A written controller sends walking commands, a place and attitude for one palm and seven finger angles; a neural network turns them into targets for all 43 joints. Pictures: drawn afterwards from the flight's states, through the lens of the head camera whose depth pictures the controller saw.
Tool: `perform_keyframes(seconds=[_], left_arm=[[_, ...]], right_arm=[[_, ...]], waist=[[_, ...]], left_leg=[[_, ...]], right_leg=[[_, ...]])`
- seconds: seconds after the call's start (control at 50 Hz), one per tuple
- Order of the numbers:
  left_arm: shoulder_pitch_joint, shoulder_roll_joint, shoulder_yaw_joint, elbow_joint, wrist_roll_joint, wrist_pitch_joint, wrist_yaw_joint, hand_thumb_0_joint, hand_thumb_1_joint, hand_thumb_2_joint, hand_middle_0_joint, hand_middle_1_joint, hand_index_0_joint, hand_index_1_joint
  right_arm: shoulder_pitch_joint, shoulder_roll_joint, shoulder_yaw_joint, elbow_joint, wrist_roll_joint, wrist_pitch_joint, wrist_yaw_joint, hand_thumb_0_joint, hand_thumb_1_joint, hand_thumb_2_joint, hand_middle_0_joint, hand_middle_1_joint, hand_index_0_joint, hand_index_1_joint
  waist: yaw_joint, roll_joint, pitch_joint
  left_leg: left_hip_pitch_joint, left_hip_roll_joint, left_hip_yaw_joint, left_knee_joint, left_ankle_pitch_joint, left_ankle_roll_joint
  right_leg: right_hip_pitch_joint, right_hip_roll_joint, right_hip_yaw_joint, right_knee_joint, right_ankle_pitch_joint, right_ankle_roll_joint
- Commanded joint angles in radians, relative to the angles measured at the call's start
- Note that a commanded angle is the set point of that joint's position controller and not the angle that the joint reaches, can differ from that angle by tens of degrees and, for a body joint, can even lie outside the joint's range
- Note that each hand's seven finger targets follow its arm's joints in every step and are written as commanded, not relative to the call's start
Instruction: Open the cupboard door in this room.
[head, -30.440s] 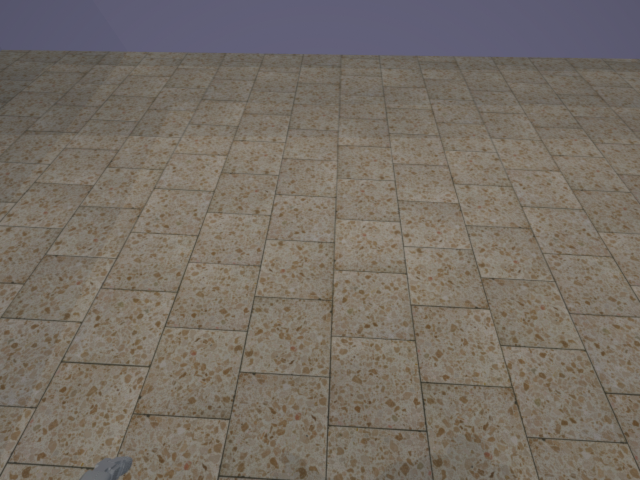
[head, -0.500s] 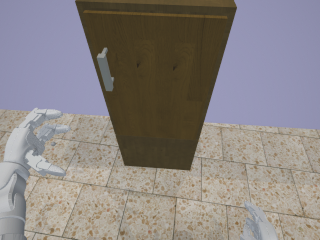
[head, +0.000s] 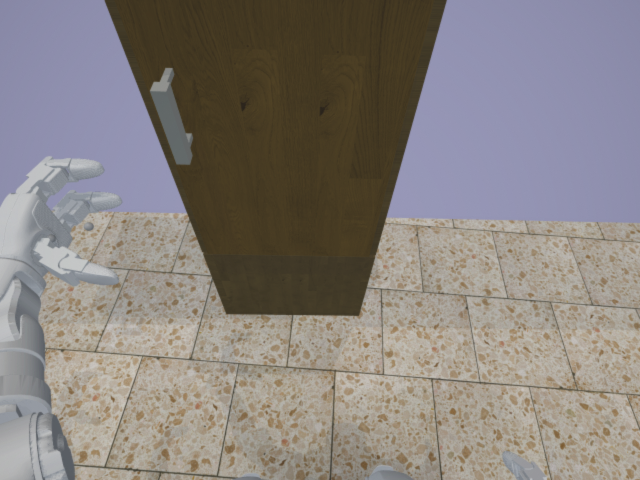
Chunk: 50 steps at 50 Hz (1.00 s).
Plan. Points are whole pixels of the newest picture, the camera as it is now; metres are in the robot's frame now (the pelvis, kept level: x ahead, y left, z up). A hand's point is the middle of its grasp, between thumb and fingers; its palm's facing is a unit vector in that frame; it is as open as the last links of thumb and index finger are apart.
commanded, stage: move the hooked fingers beside the handle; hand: left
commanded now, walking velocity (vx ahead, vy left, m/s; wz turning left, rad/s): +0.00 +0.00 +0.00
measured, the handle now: (176, 118) +0.60 +0.23 +0.08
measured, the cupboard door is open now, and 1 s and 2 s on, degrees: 0 0 0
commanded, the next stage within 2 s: none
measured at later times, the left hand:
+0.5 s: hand (102, 178) +0.46 +0.29 +0.10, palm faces +0.01 -1.00 -0.01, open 14.0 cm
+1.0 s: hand (116, 133) +0.54 +0.30 +0.10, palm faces +0.00 -1.00 -0.02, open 14.0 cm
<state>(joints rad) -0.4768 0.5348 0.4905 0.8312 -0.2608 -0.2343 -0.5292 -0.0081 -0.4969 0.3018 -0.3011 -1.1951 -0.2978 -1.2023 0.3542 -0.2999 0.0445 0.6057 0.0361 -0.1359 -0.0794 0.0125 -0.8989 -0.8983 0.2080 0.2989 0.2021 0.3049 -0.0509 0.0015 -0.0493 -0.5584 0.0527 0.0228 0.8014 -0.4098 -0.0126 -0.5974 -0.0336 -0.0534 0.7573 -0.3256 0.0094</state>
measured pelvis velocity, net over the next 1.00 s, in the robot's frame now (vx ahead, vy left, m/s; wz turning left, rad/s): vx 0.01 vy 0.02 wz -0.04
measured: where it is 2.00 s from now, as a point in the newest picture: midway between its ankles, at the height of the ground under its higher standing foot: outside the picture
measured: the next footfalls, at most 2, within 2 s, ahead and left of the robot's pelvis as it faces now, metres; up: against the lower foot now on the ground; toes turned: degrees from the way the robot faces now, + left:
none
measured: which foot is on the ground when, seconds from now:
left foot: down 0.00-1.00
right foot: down 0.00-1.00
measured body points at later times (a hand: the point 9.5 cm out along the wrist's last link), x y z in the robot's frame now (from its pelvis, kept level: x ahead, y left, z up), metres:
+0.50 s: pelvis -0.01 +0.00 -0.01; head +0.10 +0.03 +0.42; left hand +0.45 +0.34 +0.10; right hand +0.03 -0.28 -0.11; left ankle -0.01 +0.12 -0.71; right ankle +0.03 -0.13 -0.71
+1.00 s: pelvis +0.01 +0.02 -0.02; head +0.17 +0.04 +0.40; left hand +0.54 +0.35 +0.10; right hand -0.04 -0.25 -0.11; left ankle -0.01 +0.13 -0.71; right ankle +0.03 -0.13 -0.71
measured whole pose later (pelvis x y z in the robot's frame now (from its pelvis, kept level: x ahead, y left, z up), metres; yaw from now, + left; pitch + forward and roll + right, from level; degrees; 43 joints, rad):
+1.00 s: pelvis +0.01 +0.02 -0.02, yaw -2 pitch +23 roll -4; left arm -1.10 0.95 0.58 1.34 -0.02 -0.24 -0.54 -0.01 -0.50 0.30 -0.30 -1.19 -0.30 -1.20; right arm 0.45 -0.30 0.08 0.58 0.00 0.09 -0.05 0.00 -0.90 -0.90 0.21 0.30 0.20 0.30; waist -0.23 0.00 -0.05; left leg -0.89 0.08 0.01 0.95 -0.46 0.01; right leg -0.89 0.00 -0.05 0.82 -0.32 0.03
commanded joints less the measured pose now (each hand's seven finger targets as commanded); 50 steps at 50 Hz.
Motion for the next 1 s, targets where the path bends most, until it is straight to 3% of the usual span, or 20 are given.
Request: perform_keyframes(seconds=[0.0,0.04,0.14,0.16,0.24,0.32,0.34,0.44,0.54,0.58,0.64,0.66,0.7,0.76,0.8,0.86,0.88,0.94,0.96,0.98], left_arm=[[-0.424,0.345,0.062,-0.165,0.0,-0.089,0.001,0.0,-0.5,0.3,-0.3,-1.2,-0.3,-1.2],[-0.45,0.4,0.099,-0.142,0.002,-0.104,0.0,0.0,-0.5,0.3,-0.3,-1.2,-0.3,-1.2],[-0.487,0.374,0.065,-0.07,0.009,-0.112,-0.018,0.0,-0.5,0.3,-0.3,-1.2,-0.3,-1.2],[-0.517,0.408,0.084,-0.052,0.017,-0.11,-0.016,0.0,-0.5,0.3,-0.3,-1.2,-0.3,-1.2],[-0.59,0.419,0.065,0.058,0.039,-0.101,-0.018,0.0,-0.5,0.3,-0.3,-1.2,-0.3,-1.2],[-0.668,0.494,0.095,0.107,0.068,-0.119,-0.012,0.0,-0.5,0.3,-0.3,-1.2,-0.3,-1.2],[-0.708,0.524,0.102,0.101,0.073,-0.131,-0.013,0.0,-0.5,0.3,-0.3,-1.2,-0.3,-1.2],[-0.822,0.532,0.072,0.147,0.098,-0.141,-0.021,0.0,-0.5,0.3,-0.3,-1.2,-0.3,-1.2],[-0.831,0.545,0.069,0.208,0.11,-0.114,-0.033,0.0,-0.5,0.3,-0.3,-1.2,-0.3,-1.2],[-0.845,0.6,0.096,0.238,0.122,-0.096,-0.029,0.0,-0.5,0.3,-0.3,-1.2,-0.3,-1.2],[-0.922,0.604,0.079,0.233,0.139,-0.092,-0.014,0.0,-0.5,0.3,-0.3,-1.2,-0.3,-1.2],[-0.924,0.658,0.115,0.212,0.15,-0.099,-0.008,0.0,-0.5,0.3,-0.3,-1.2,-0.3,-1.2],[-0.914,0.669,0.122,0.199,0.162,-0.108,0.0,0.0,-0.5,0.3,-0.3,-1.2,-0.3,-1.2],[-0.943,0.659,0.106,0.253,0.167,-0.1,0.002,0.0,-0.5,0.3,-0.3,-1.2,-0.3,-1.2],[-0.958,0.701,0.122,0.302,0.177,-0.078,0.0,0.0,-0.5,0.3,-0.3,-1.2,-0.3,-1.2],[-0.985,0.758,0.136,0.299,0.199,-0.069,-0.007,0.0,-0.5,0.3,-0.3,-1.2,-0.3,-1.2],[-0.972,0.776,0.144,0.31,0.21,-0.064,-0.006,0.0,-0.5,0.3,-0.3,-1.2,-0.3,-1.2],[-1.024,0.732,0.102,0.289,0.219,-0.071,-0.009,0.0,-0.5,0.3,-0.3,-1.2,-0.3,-1.2],[-1.03,0.769,0.128,0.294,0.219,-0.071,-0.009,0.0,-0.5,0.3,-0.3,-1.2,-0.3,-1.2],[-1.033,0.759,0.118,0.308,0.217,-0.067,-0.014,0.0,-0.5,0.3,-0.3,-1.2,-0.3,-1.2]], right_arm=[[0.037,-0.16,-0.064,-0.108,-0.003,-0.027,-0.016,0.0,-0.9,-0.9,0.2,0.3,0.2,0.3],[0.054,-0.166,-0.064,-0.1,-0.007,-0.014,-0.017,0.0,-0.9,-0.9,0.2,0.3,0.2,0.3],[0.07,-0.165,-0.065,-0.098,-0.005,0.01,-0.011,0.0,-0.9,-0.9,0.2,0.3,0.2,0.3],[0.073,-0.167,-0.065,-0.091,-0.006,0.015,-0.01,0.0,-0.9,-0.9,0.2,0.3,0.2,0.3],[0.094,-0.174,-0.061,-0.086,-0.006,0.039,-0.009,0.0,-0.9,-0.9,0.2,0.3,0.2,0.3],[0.117,-0.182,-0.062,-0.08,-0.01,0.059,-0.008,0.0,-0.9,-0.9,0.2,0.3,0.2,0.3],[0.124,-0.185,-0.059,-0.077,-0.013,0.065,-0.009,0.0,-0.9,-0.9,0.2,0.3,0.2,0.3],[0.149,-0.187,-0.056,-0.058,-0.018,0.088,-0.009,0.0,-0.9,-0.9,0.2,0.3,0.2,0.3],[0.186,-0.19,-0.055,-0.048,-0.024,0.114,-0.005,0.0,-0.9,-0.9,0.2,0.3,0.2,0.3],[0.197,-0.196,-0.052,-0.049,-0.024,0.129,-0.003,0.0,-0.9,-0.9,0.2,0.3,0.2,0.3],[0.214,-0.196,-0.049,-0.05,-0.028,0.141,-0.002,0.0,-0.9,-0.9,0.2,0.3,0.2,0.3],[0.224,-0.198,-0.051,-0.051,-0.03,0.149,0.0,0.0,-0.9,-0.9,0.2,0.3,0.2,0.3],[0.237,-0.197,-0.052,-0.056,-0.035,0.162,0.005,0.0,-0.9,-0.9,0.2,0.3,0.2,0.3],[0.252,-0.198,-0.047,-0.05,-0.036,0.18,0.011,0.0,-0.9,-0.9,0.2,0.3,0.2,0.3],[0.257,-0.204,-0.042,-0.051,-0.035,0.19,0.011,0.0,-0.9,-0.9,0.2,0.3,0.2,0.3],[0.273,-0.204,-0.036,-0.06,-0.037,0.204,0.01,0.0,-0.9,-0.9,0.2,0.3,0.2,0.3],[0.279,-0.204,-0.035,-0.061,-0.039,0.209,0.01,0.0,-0.9,-0.9,0.2,0.3,0.2,0.3],[0.294,-0.199,-0.033,-0.061,-0.044,0.219,0.015,0.0,-0.9,-0.9,0.2,0.3,0.2,0.3],[0.304,-0.206,-0.035,-0.053,-0.046,0.225,0.016,0.0,-0.9,-0.9,0.2,0.3,0.2,0.3],[0.305,-0.206,-0.033,-0.054,-0.045,0.229,0.017,0.0,-0.9,-0.9,0.2,0.3,0.2,0.3]], waist=[[-0.004,0.099,-0.334],[-0.004,0.08,-0.358],[-0.016,0.115,-0.372],[-0.018,0.122,-0.359],[-0.045,0.067,-0.315],[-0.057,0.08,-0.36],[-0.059,0.094,-0.379],[-0.095,0.143,-0.407],[-0.1,0.191,-0.454],[-0.103,0.151,-0.449],[-0.126,0.156,-0.436],[-0.111,0.197,-0.478],[-0.108,0.224,-0.526],[-0.133,0.205,-0.482],[-0.147,0.165,-0.444],[-0.141,0.224,-0.492],[-0.143,0.21,-0.495],[-0.164,0.278,-0.508],[-0.168,0.255,-0.519],[-0.174,0.26,-0.517]], left_leg=[[0.085,-0.048,-0.021,-0.105,0.286,0.027],[0.072,-0.047,-0.024,-0.093,0.304,0.029],[0.075,-0.046,-0.018,-0.08,0.324,0.032],[0.064,-0.044,-0.021,-0.08,0.316,0.03],[0.011,-0.043,-0.024,-0.074,0.26,0.036],[-0.009,-0.042,-0.022,-0.051,0.256,0.038],[-0.01,-0.041,-0.025,-0.042,0.27,0.038],[0.011,-0.034,-0.039,-0.021,0.279,0.038],[0.041,-0.028,-0.046,-0.004,0.353,0.034],[-0.004,-0.026,-0.044,0.004,0.337,0.038],[-0.015,-0.024,-0.049,0.006,0.335,0.041],[0.01,-0.022,-0.052,0.01,0.371,0.037],[0.052,-0.019,-0.055,0.02,0.429,0.032],[0.039,-0.013,-0.06,0.028,0.435,0.031],[-0.029,-0.015,-0.051,0.032,0.373,0.042],[-0.022,-0.018,-0.05,0.042,0.421,0.041],[-0.023,-0.016,-0.051,0.05,0.44,0.042],[0.035,-0.008,-0.062,0.062,0.499,0.034],[0.051,-0.002,-0.072,0.068,0.519,0.031],[0.044,-0.003,-0.068,0.073,0.512,0.034]], right_leg=[[0.193,0.046,0.029,-0.061,0.255,-0.033],[0.21,0.051,0.031,-0.049,0.273,-0.035],[0.18,0.053,0.032,-0.041,0.294,-0.034],[0.169,0.051,0.03,-0.042,0.287,-0.033],[0.13,0.053,0.029,-0.042,0.241,-0.029],[0.123,0.053,0.04,-0.033,0.237,-0.025],[0.129,0.055,0.043,-0.022,0.249,-0.028],[0.06,0.061,0.034,-0.009,0.227,-0.029],[0.024,0.063,0.025,0.002,0.258,-0.029],[0.035,0.063,0.028,0.001,0.26,-0.023],[0.015,0.066,0.024,0.004,0.255,-0.023],[0.022,0.066,0.024,0.009,0.27,-0.024],[0.013,0.068,0.021,0.016,0.292,-0.026],[-0.023,0.075,0.013,0.014,0.289,-0.024],[-0.014,0.075,0.019,0.004,0.27,-0.018],[0.006,0.076,0.023,0.017,0.316,-0.023],[0.004,0.076,0.02,0.02,0.328,-0.021],[-0.061,0.082,0.01,0.027,0.33,-0.026],[-0.072,0.083,0.003,0.027,0.324,-0.021],[-0.078,0.086,0.007,0.024,0.322,-0.021]])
